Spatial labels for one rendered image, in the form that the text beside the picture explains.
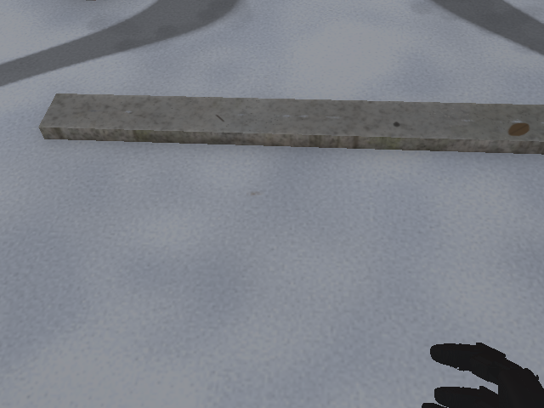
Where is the robot right hand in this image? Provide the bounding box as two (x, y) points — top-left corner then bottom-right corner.
(422, 343), (544, 408)

